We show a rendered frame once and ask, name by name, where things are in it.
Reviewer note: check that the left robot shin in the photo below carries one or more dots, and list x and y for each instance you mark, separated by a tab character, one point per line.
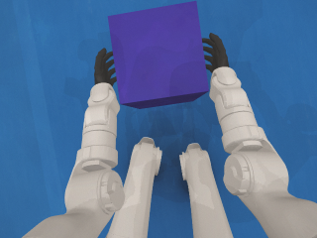
144	140

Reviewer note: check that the robot left hand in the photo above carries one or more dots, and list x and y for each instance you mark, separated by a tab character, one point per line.
101	73

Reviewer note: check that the robot left forearm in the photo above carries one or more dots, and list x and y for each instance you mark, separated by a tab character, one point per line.
98	146

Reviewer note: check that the right robot thigh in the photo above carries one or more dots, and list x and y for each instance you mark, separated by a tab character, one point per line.
209	219

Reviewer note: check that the robot right forearm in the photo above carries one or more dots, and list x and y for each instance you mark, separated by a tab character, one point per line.
236	117

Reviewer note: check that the robot right hand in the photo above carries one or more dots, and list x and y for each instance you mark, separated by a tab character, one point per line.
219	57

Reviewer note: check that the robot right upper arm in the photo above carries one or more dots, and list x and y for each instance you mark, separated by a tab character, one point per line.
260	180

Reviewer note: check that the carton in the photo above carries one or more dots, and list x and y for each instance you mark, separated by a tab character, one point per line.
158	55

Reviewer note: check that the robot left upper arm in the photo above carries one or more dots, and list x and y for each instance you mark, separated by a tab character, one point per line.
91	199

